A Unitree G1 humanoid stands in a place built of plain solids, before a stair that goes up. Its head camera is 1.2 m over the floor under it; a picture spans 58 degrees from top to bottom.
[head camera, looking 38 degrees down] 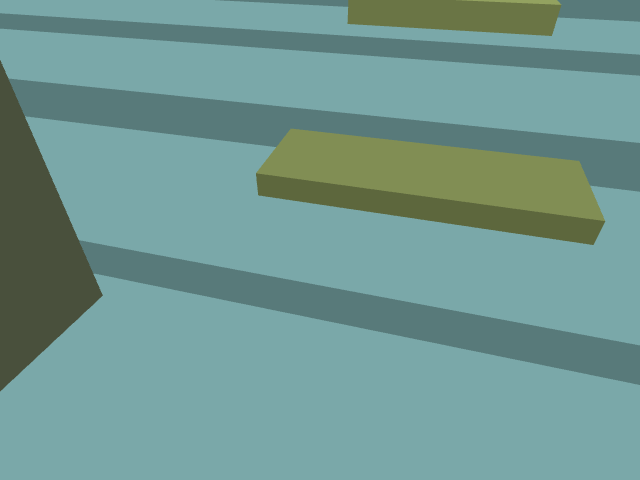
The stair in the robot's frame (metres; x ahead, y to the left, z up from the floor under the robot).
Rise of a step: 0.11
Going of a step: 0.48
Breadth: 1.36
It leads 15 degrees to the right of straight ahead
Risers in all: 3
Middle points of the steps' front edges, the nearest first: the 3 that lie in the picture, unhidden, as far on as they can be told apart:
0.99 -0.26 0.17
1.46 -0.38 0.29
1.92 -0.51 0.40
